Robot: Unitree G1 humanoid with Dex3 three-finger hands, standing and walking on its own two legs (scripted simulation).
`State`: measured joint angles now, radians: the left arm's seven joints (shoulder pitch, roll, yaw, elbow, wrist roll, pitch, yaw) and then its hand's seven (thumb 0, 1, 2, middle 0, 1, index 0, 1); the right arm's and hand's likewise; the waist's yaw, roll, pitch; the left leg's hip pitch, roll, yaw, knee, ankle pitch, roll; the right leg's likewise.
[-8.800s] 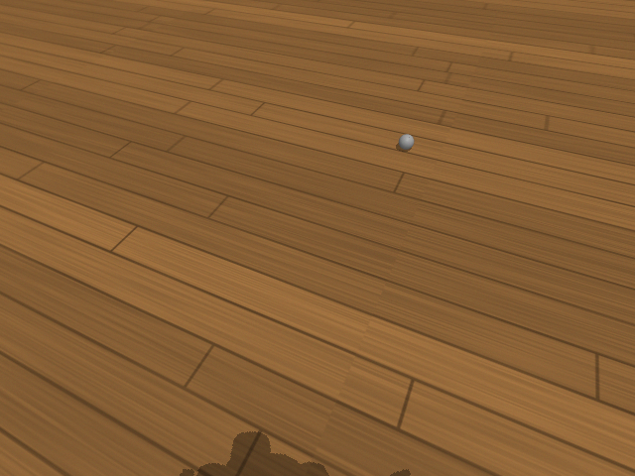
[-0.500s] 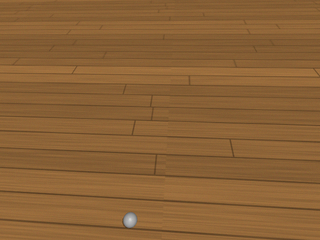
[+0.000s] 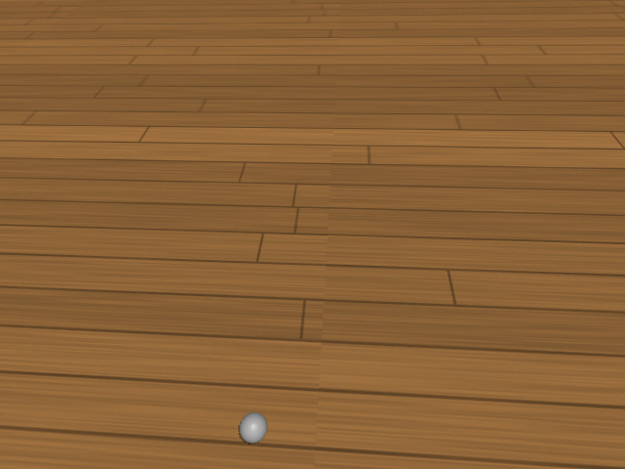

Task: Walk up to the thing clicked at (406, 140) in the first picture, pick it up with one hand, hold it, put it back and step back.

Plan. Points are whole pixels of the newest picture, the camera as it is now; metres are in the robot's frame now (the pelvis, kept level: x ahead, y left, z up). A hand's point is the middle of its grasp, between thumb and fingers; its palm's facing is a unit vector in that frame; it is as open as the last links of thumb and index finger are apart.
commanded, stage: stand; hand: left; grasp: from above
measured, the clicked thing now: (253, 427) +0.38 +0.23 -0.74
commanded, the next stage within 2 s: rise first in 0.52 s
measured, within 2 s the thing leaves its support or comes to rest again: neither
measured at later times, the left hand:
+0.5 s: hand out of the picture +0.07 +0.25 -0.16, palm faces -0.03 -0.94 -0.35, open 7.3 cm
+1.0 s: hand out of the picture +0.16 +0.25 -0.19, palm faces -0.08 -0.92 -0.38, open 11.5 cm
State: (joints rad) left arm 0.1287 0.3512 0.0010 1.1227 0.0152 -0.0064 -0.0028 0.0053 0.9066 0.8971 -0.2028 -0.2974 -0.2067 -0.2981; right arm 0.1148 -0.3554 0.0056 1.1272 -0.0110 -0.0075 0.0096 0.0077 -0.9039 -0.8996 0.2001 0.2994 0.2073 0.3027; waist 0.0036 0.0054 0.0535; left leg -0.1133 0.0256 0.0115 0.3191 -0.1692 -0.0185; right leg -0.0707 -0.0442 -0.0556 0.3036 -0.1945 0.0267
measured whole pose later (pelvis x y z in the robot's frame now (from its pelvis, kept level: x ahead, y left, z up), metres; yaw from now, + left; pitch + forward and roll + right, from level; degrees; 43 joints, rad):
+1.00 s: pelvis -0.01 +0.00 -0.03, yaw -1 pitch +9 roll -1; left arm -0.01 0.33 0.16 0.95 0.16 0.09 0.00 0.00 0.01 1.01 -0.07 -0.95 -0.08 -0.94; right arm 0.26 -0.24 -0.03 0.70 0.02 -0.03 0.00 0.01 -0.90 -0.90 0.20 0.30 0.21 0.30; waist -0.04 0.00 -0.03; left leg -0.54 0.05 0.02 0.73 -0.34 -0.02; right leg -0.50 -0.04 -0.03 0.70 -0.36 0.02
